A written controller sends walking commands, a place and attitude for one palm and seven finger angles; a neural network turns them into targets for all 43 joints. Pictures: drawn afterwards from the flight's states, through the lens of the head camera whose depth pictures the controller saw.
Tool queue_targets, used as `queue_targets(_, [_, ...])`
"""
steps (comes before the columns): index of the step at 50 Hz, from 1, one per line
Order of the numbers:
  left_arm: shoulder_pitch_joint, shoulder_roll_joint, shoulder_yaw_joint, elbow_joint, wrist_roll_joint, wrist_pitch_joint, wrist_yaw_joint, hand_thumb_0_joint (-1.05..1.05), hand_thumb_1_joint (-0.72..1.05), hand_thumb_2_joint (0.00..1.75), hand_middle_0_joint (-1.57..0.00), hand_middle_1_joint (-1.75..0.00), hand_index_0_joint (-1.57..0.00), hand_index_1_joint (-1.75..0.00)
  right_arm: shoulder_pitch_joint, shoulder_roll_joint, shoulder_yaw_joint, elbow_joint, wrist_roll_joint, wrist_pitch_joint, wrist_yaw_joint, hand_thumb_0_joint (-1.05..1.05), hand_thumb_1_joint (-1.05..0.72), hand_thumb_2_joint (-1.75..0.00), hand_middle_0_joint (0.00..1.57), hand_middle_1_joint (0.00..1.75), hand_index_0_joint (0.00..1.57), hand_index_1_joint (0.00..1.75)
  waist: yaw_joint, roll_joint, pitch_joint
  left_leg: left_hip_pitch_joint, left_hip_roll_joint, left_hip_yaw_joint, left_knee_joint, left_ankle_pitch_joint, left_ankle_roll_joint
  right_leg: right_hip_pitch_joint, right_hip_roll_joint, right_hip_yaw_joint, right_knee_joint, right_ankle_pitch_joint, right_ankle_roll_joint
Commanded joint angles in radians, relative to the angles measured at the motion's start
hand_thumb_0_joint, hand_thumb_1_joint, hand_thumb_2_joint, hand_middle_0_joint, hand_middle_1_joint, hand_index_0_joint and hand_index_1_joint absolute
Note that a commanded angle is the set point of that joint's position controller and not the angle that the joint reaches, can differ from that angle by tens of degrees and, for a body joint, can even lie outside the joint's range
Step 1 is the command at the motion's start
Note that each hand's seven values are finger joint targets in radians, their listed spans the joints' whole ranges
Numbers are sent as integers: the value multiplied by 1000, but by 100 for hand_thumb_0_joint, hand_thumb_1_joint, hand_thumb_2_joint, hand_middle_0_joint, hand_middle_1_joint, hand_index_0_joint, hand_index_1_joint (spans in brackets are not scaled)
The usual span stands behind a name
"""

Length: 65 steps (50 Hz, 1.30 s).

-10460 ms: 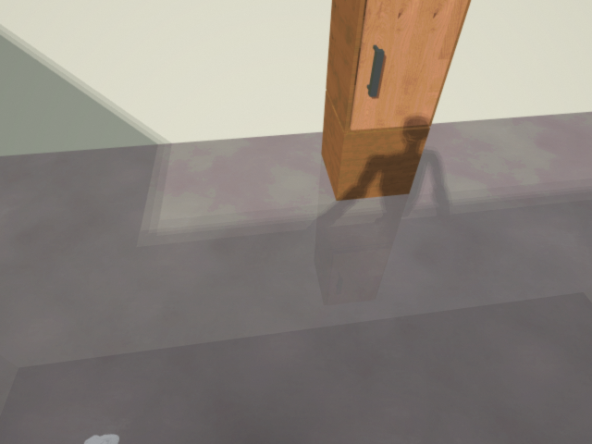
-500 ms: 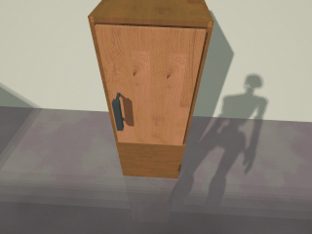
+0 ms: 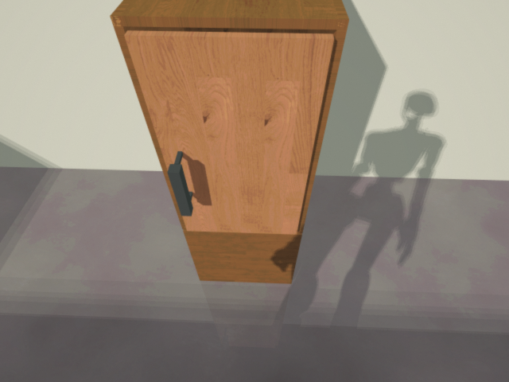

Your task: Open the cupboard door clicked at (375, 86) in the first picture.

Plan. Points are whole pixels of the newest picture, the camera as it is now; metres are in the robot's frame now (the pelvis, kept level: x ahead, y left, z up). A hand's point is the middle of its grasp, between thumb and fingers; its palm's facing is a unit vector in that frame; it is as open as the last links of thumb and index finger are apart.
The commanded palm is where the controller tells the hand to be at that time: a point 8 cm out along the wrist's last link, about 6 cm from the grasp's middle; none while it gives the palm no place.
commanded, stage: come to a stop and stand still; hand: left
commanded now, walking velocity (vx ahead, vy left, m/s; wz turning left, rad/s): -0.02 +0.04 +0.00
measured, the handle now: (183, 184) +0.54 +0.21 -0.08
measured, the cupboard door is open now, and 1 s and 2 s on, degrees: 0 0 0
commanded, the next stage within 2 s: look again from close up in 0.54 s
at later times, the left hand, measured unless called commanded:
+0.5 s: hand out of the picture -0.03 +0.21 -0.16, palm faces +0.01 -0.97 -0.23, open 7.4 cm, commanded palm none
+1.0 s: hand out of the picture -0.02 +0.18 -0.17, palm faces +0.01 -0.98 -0.19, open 7.3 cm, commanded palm none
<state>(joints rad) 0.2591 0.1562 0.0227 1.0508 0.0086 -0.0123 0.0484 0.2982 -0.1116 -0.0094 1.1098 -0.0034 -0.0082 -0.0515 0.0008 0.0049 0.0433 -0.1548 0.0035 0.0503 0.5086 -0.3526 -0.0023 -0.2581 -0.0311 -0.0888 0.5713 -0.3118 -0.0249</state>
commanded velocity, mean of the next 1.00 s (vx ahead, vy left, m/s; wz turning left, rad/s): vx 0.00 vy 0.00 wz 0.00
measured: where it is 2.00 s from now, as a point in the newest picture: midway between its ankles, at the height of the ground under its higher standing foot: outside the picture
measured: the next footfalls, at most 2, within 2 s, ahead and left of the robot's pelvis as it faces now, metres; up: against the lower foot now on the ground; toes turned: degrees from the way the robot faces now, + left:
none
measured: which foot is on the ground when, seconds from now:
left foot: down 0.00-1.00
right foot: down 0.00-1.00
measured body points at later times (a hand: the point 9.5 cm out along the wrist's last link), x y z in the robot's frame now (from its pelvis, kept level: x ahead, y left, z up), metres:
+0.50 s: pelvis -0.05 +0.02 +0.00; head -0.05 +0.01 +0.45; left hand -0.03 +0.26 -0.14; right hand -0.02 -0.21 -0.15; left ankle -0.05 +0.12 -0.73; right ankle -0.01 -0.10 -0.73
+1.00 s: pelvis -0.02 +0.02 +0.01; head +0.00 +0.01 +0.46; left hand -0.02 +0.24 -0.15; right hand -0.03 -0.20 -0.16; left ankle -0.05 +0.12 -0.73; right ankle -0.01 -0.10 -0.73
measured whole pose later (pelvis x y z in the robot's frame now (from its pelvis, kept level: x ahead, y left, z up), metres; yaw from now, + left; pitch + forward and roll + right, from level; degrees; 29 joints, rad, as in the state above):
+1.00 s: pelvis -0.02 +0.02 +0.01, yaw -1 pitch -1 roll +0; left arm 0.27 0.14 -0.01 1.12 0.01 -0.01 0.03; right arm 0.29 -0.14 0.02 1.13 -0.01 -0.03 -0.03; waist 0.01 0.00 0.04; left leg -0.14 -0.01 0.07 0.46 -0.30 0.02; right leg -0.23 -0.04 -0.07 0.49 -0.25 0.00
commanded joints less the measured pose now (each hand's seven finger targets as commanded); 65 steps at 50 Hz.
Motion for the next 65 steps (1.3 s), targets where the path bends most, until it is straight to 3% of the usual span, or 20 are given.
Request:
queue_targets(1, [74,90,23,-50,5,1,2,0,90,90,-20,-30,-20,-30,76,-82,-25,-37,-6,-3,3,0,-90,-90,20,30,20,30,6,-51,-82,-47,93,-51,-29,445,21,125,-140,128,-36,595,-42])
queue_targets(4, [40,86,17,-62,6,6,-2,0,90,90,-20,-30,-20,-30,45,-85,-21,-44,-8,-2,9,0,-90,-90,20,30,20,30,7,-45,-49,-59,97,-64,-70,340,26,86,-121,128,-85,406,-33])
queue_targets(5, [142,147,23,-19,6,-8,33,0,90,90,-20,-30,-20,-30,-69,-164,-36,-126,6,-11,20,0,-90,-90,20,30,20,30,44,-65,-52,-102,98,-15,131,304,-7,107,-169,193,-82,832,-10])
queue_targets(6, [91,186,25,-70,7,-21,27,0,90,90,-20,-30,-20,-30,-1,-104,-31,-157,3,-1,28,0,-90,-90,20,30,20,30,-9,-113,-130,-157,42,-37,127,-40,2,151,-252,256,-123,651,-74])
queue_targets(7, [53,191,23,-88,10,-22,17,0,90,90,-20,-30,-20,-30,-9,-91,-27,-159,-3,12,34,0,-90,-90,20,30,20,30,1,-123,-121,-133,44,-12,130,-82,4,106,-247,244,-163,423,-99])
queue_targets(8, [9,171,19,-107,12,-18,12,0,90,90,-20,-30,-20,-30,23,-94,-24,-165,-8,12,36,0,-90,-90,20,30,20,30,-27,-79,-85,-86,36,-15,81,-45,9,11,-223,220,-180,204,-103])
queue_targets(9, [-21,161,15,-115,8,-15,7,0,90,90,-20,-30,-20,-30,49,-95,-21,-153,-12,7,39,0,-90,-90,20,30,20,30,-44,-16,-43,-48,39,-27,14,33,16,-58,-185,188,-166,83,-85])
queue_targets(11, [-28,136,5,-121,5,0,-3,0,90,90,-20,-30,-20,-30,22,-128,-16,-166,-18,-2,40,0,-90,-90,20,30,20,30,-20,119,58,-142,102,-123,-106,63,47,-85,-80,123,-134,-71,-33])
queue_targets(12, [-17,130,3,-119,10,5,-7,0,90,90,-20,-30,-20,-30,19,-137,-15,-175,-21,-6,42,0,-90,-90,20,30,20,30,-9,122,76,-208,123,-155,-151,31,62,-39,-50,87,-105,-50,-18])
queue_targets(13, [1,117,-2,-113,9,6,-11,0,90,90,-20,-30,-20,-30,2,-152,-13,-184,-21,-9,40,0,-90,-90,20,30,20,30,4,83,72,-231,130,-167,-183,-7,67,1,-38,78,-96,-14,-11])
queue_targets(16, [25,112,-10,-95,9,7,-19,0,90,90,-20,-30,-20,-30,-10,-178,-10,-192,-21,-10,38,0,-90,-90,20,30,20,30,9,26,85,-262,110,-162,-230,-140,62,30,-44,91,-124,-24,-8])
queue_targets(17, [31,114,-10,-94,10,6,-21,0,90,90,-20,-30,-20,-30,-6,-176,-9,-187,-21,-12,38,0,-90,-90,20,30,20,30,11,44,81,-258,109,-161,-240,-136,63,36,-46,87,-125,-13,-8])
queue_targets(21, [50,116,-12,-77,10,1,-25,0,90,90,-20,-30,-20,-30,7,-179,-6,-168,-20,-12,38,0,-90,-90,20,30,20,30,6,-5,58,-218,93,-143,-227,-125,62,24,-61,113,-165,-47,-6])
queue_targets(26, [60,115,-14,-52,8,-6,-25,0,90,90,-20,-30,-20,-30,32,-168,0,-132,-18,-13,37,0,-90,-90,20,30,20,30,-2,-19,52,-186,88,-126,-215,-90,58,4,-73,130,-187,-67,-9])
queue_targets(39, [86,91,-20,28,3,-22,-18,0,90,90,-20,-30,-20,-30,58,-126,10,-30,-9,-33,25,0,-90,-90,20,30,20,30,1,-9,6,-90,94,-87,-160,175,47,62,-91,121,-158,170,-14])
queue_targets(47, [78,82,-15,40,5,-18,-14,0,90,90,-20,-30,-20,-30,54,-111,9,-5,-10,-34,18,0,-90,-90,20,30,20,30,6,13,25,-81,102,-81,-160,209,46,70,-85,116,-148,204,-17])
queue_targets(52, [68,83,-13,37,6,-16,-14,0,90,90,-20,-30,-20,-30,53,-111,8,1,-10,-34,16,0,-90,-90,20,30,20,30,6,-15,26,-68,106,-80,-159,235,47,74,-86,108,-144,232,-16])
queue_targets(63, [52,93,-6,25,5,-17,-14,0,90,90,-20,-30,-20,-30,46,-123,7,6,-11,-35,12,0,-90,-90,20,30,20,30,5,-12,-3,-37,106,-74,-141,319,43,105,-91,105,-127,323,-20])
queue_targets(64, [158,119,-3,73,8,-25,31,0,90,90,-20,-30,-20,-30,-54,-164,-7,-65,4,-33,19,0,-90,-90,20,30,20,30,45,-85,-3,-91,121,-32,72,388,8,103,-147,164,-122,742,3])
queue_targets(65, [-632,350,133,-1485,-182,-242,19,0,88,89,-20,-32,-20,-32,-44,-331,-28,-420,52,-193,-11,0,-90,-90,20,30,20,30,-69,151,-485,117,6,-60,-65,528,25,186,-49,106,-48,602,-24])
